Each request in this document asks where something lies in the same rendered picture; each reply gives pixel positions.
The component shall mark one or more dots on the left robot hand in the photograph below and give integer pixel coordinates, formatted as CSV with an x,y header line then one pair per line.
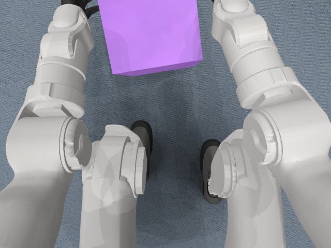
x,y
82,4

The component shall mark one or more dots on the carton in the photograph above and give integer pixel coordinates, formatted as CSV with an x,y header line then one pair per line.
x,y
150,36

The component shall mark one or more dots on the robot left upper arm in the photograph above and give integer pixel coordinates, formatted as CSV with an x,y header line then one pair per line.
x,y
44,153

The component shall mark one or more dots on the robot right thigh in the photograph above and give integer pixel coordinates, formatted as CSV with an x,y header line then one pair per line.
x,y
255,211

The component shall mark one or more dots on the robot thigh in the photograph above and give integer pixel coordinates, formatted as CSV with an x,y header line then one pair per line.
x,y
255,211
108,215

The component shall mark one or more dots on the left robot forearm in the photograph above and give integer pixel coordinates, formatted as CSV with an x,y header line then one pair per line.
x,y
61,70

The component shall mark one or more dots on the right robot forearm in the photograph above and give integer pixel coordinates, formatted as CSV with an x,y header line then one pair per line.
x,y
252,56

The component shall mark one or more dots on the robot left thigh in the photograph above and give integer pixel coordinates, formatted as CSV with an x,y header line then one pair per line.
x,y
108,215

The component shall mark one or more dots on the robot right upper arm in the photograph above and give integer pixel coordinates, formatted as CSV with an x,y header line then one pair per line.
x,y
293,140

